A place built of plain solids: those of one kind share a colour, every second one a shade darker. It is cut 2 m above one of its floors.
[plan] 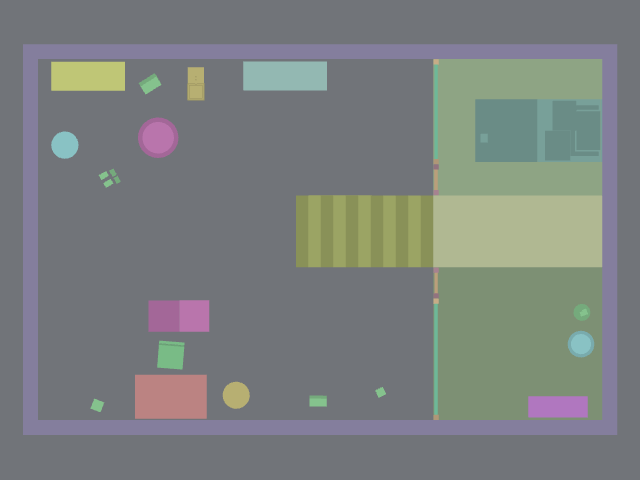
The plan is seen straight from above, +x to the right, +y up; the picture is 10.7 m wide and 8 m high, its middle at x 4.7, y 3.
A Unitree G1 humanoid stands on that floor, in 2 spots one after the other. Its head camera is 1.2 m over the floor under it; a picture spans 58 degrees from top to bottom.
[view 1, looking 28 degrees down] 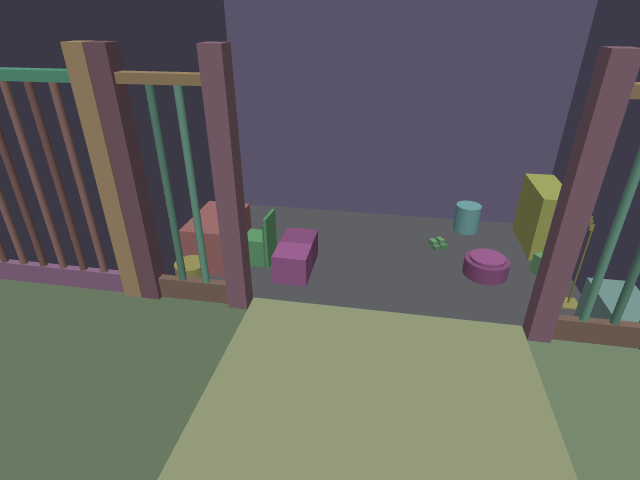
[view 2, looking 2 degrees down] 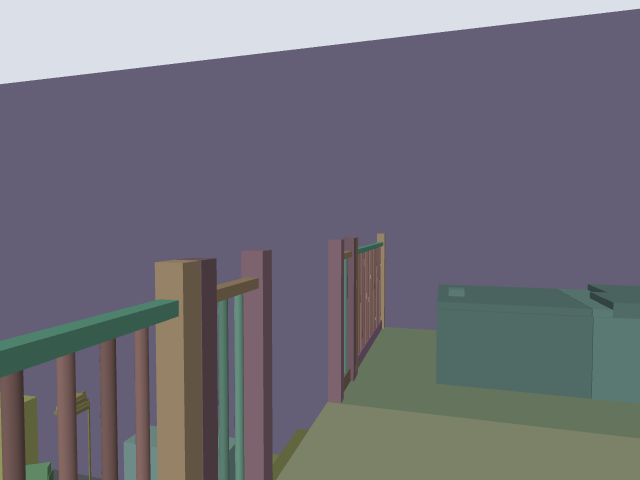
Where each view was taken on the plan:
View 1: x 8.19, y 3.15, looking -170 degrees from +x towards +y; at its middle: ground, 7.87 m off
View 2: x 7.33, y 0.95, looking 106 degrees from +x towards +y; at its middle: wall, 5.27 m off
